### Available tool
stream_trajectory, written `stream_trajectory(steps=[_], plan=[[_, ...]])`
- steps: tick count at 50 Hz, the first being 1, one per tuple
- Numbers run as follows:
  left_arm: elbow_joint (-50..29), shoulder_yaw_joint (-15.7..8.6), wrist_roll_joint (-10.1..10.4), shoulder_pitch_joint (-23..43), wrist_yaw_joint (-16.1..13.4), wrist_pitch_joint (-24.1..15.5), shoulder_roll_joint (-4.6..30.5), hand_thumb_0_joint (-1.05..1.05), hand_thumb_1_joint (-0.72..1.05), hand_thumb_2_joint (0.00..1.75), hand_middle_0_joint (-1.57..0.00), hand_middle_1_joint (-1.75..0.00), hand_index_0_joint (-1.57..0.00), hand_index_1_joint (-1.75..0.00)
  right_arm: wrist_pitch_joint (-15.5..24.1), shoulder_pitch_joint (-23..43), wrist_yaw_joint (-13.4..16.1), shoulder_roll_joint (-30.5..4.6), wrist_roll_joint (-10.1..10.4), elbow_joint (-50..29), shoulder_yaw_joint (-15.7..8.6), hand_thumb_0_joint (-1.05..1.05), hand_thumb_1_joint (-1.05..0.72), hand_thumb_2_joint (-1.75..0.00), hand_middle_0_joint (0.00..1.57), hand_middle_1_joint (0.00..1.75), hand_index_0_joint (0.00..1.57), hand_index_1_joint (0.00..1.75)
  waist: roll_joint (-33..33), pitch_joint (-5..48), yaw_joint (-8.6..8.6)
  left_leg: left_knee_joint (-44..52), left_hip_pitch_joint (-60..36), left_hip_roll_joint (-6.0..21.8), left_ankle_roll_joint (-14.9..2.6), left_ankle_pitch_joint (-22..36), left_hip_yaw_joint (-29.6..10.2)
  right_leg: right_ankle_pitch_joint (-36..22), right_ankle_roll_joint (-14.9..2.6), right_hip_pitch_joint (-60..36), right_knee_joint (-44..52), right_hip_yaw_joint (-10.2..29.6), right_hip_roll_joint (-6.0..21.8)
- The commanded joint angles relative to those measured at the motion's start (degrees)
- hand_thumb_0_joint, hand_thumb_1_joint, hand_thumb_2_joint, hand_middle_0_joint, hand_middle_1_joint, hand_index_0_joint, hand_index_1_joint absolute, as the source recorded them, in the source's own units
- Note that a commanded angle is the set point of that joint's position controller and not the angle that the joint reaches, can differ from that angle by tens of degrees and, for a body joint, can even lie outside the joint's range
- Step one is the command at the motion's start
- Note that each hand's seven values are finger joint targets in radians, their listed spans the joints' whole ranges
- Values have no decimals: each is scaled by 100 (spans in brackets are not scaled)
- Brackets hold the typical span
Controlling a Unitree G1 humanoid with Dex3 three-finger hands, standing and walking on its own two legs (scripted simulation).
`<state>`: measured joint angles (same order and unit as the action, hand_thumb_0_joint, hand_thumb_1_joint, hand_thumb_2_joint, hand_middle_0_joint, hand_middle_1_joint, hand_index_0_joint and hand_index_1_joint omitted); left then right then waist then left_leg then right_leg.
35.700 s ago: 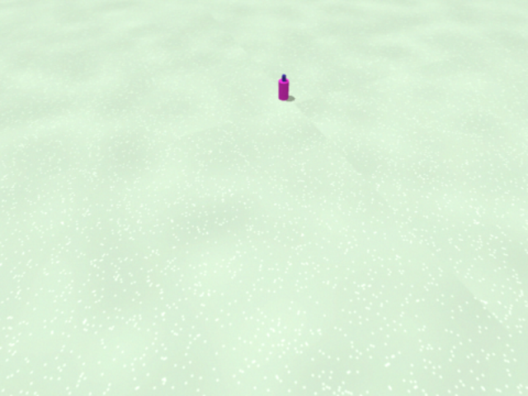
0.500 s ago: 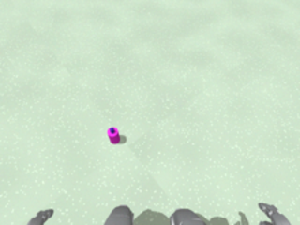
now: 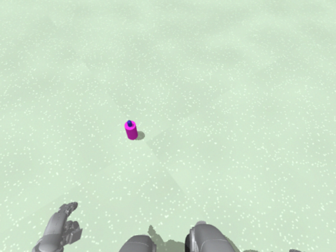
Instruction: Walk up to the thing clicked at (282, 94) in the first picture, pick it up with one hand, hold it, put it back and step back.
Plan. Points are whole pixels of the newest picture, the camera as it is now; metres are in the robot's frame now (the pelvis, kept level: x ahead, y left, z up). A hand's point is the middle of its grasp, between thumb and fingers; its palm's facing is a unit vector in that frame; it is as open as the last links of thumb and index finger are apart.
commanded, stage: step back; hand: left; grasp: from the side
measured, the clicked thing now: (130, 128) +0.79 +0.29 -0.66
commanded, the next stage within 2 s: stand in 1.58 s
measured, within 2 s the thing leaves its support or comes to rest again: neither
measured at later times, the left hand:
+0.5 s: hand out of the picture -0.11 +0.20 -0.12, palm faces -0.02 -0.90 -0.44, open 7.4 cm
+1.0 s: hand out of the picture -0.19 +0.20 -0.13, palm faces +0.08 -0.92 -0.39, open 7.4 cm
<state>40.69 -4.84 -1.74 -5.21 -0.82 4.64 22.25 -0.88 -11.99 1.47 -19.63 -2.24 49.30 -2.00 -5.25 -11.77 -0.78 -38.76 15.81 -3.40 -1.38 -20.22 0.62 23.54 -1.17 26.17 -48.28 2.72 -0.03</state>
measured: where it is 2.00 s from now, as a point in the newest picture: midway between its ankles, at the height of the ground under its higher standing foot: outside the picture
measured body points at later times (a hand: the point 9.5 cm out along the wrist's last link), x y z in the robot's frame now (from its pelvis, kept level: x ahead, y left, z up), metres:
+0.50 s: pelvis -0.16 -0.07 +0.01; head -0.12 -0.10 +0.46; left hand -0.11 +0.24 -0.09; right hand -0.04 -0.39 -0.12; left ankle -0.14 +0.09 -0.63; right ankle -0.16 -0.19 -0.71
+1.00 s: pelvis -0.22 -0.07 +0.01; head -0.22 -0.08 +0.46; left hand -0.20 +0.25 -0.11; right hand -0.12 -0.38 -0.11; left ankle -0.23 +0.05 -0.71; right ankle -0.19 -0.18 -0.72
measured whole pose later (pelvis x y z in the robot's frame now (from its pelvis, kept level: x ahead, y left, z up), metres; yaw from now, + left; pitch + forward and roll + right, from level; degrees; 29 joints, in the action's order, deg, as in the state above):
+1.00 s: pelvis -0.22 -0.07 +0.01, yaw +4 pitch -3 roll -2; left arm 56.9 -3.7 -2.5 -14.7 0.0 -2.0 20.8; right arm -2.0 -11.8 -1.2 -21.3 -2.2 55.2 -3.3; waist 2.8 -2.5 -1.3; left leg -42.4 15.8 0.6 -1.1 -26.5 -4.4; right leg 15.8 -1.5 14.0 -32.8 -3.4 -1.6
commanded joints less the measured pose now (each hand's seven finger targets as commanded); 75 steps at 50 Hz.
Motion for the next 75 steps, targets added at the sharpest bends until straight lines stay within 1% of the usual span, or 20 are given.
stream_trajectory(steps=[1,4,11,15,17,18,19,22,28,33,36,37,46,48,50,60,64,70,73,75], plan=[[-357,-403,-4,-63,-71,-47,1243,0,90,90,-20,-30,-20,-30,213,300,143,-2114,-50,-680,-601,0,-90,-90,20,30,20,30,1289,1104,123,1812,578,2644,-1661,2603,-2759,1146,29,-116,-2652,1060,-441],[-76,-427,58,-629,0,-65,1128,0,90,90,-20,-30,-20,-30,209,491,157,-1599,-18,-752,-460,0,-90,-90,20,30,20,30,1030,1083,-184,1374,130,1758,-1135,3005,-1343,498,78,216,-2955,895,-671],[17,-254,63,-616,20,-253,953,0,90,90,-20,-30,-20,-30,61,164,88,-1705,-16,-763,-501,0,-90,-90,20,30,20,30,1840,1612,200,810,-1075,1713,-1235,3056,-1096,638,347,-244,84,193,-67],[642,-253,46,-1492,-7,-340,948,0,90,90,-20,-30,-20,-30,-153,671,1,-1780,91,-820,-473,0,-90,-90,20,30,20,30,1769,1978,-226,86,-238,1361,-756,2160,-750,-966,108,-1715,2591,-450,-153],[559,-501,-101,-1385,1,-362,1905,0,90,90,-20,-30,-20,-30,-143,705,27,-1105,183,-1038,-289,0,-90,-90,20,30,20,30,-667,1410,-199,-1316,2060,-69,-47,-826,-553,-1161,-441,-1840,2621,2145,1291],[280,-572,-146,-836,-20,-335,2480,0,90,90,-20,-30,-20,-30,-165,913,156,-1301,145,-1071,-426,0,-90,-90,20,30,20,30,-1226,1081,-496,-2509,1702,-149,191,-1721,-976,-970,-1502,-237,3119,3400,2461],[162,-525,-72,-377,-51,-355,2275,0,90,90,-20,-30,-20,-30,-174,806,157,-1567,174,-893,-541,0,-90,-90,20,30,20,30,-991,631,-240,-3054,1239,112,185,-1524,-1273,-530,-1590,722,3397,3421,2598],[152,-301,-70,207,-107,-437,1419,0,90,90,-20,-30,-20,-30,-174,184,75,-1364,229,-428,-365,0,-90,-90,20,30,20,30,-150,629,339,-3196,1487,-365,131,-620,-1134,-2610,-705,-428,2159,788,1122],[393,-402,-115,-924,-144,-568,1398,0,90,90,-20,-30,-20,-30,-33,394,8,-1288,93,-411,-327,0,-90,-90,20,30,20,30,-511,1405,-384,-1570,1910,142,318,-926,-784,-955,-1016,-2646,2185,1379,1397],[399,-361,-5,-491,-91,-504,1630,0,90,90,-20,-30,-20,-30,62,-234,-138,-1343,-15,21,-466,0,-90,-90,20,30,20,30,-570,1384,35,1312,-451,252,-3,-406,-133,-472,-840,-1107,2073,1146,1549],[398,-53,122,-498,-79,-519,784,0,90,90,-20,-30,-20,-30,124,-95,-160,-1943,-111,47,-601,0,-90,-90,20,30,20,30,1868,1103,127,2681,-1149,1995,-874,-2036,-3191,806,22,1094,12,-632,-44],[510,-216,27,-68,-101,-547,1346,0,90,90,-20,-30,-20,-30,119,102,-201,-2181,-60,3,-618,0,-90,-90,20,30,20,30,1598,637,324,2853,409,2353,-1390,-3000,-3535,1054,50,327,-416,4,305],[1272,-179,-5,-984,-9,-801,1023,0,90,90,-20,-30,-20,-30,43,505,-247,-1302,43,40,-369,0,-90,-90,20,30,20,30,1152,882,-172,1172,776,970,-458,-1350,-979,-594,-19,-2194,2548,-534,-161],[1330,-325,-118,-1324,-77,-877,1604,0,90,90,-20,-30,-20,-30,56,513,-232,-899,77,-96,-266,0,-90,-90,20,30,20,30,-110,936,-365,-627,2034,90,-33,-1218,-567,1462,-640,-2555,3506,2443,1440],[1061,-404,-102,-441,-69,-878,1944,0,90,90,-20,-30,-20,-30,72,166,-171,-1495,11,110,-468,0,-90,-90,20,30,20,30,108,280,-57,-1545,1337,630,1,-1083,-1031,2576,-1407,-789,3816,3270,2514],[1016,-56,36,-201,57,-747,1138,0,90,90,-20,-30,-20,-30,325,-253,-143,-1110,21,527,-448,0,-90,-90,20,30,20,30,-114,1271,234,1425,-819,254,152,1017,47,-1996,-440,-830,1587,38,907],[1164,-29,137,-372,3,-531,1145,0,90,90,-20,-30,-20,-30,379,324,-49,-2027,22,379,-533,0,-90,-90,20,30,20,30,1265,1271,113,2080,-15,2408,-1221,510,-2564,995,26,-672,97,-57,296],[1551,-77,86,-749,-12,-671,1101,0,90,90,-20,-30,-20,-30,321,815,-45,-1426,129,388,-332,0,-90,-90,20,30,20,30,1164,1511,-227,612,59,1209,-224,2606,-707,-1959,-52,-1940,2177,-20,370],[1405,-120,94,-197,-29,-716,1554,0,90,90,-20,-30,-20,-30,273,543,-14,-1033,184,477,-235,0,-90,-90,20,30,20,30,188,1582,93,252,68,642,108,901,-192,-2405,-692,-1705,2206,1191,1327],[1263,-6,127,216,-2,-677,1264,0,90,90,-20,-30,-20,-30,321,374,-12,-1219,107,723,-279,0,-90,-90,20,30,20,30,321,1584,262,981,-685,874,-1,1542,-412,-2635,-372,-1250,1959,641,1001]])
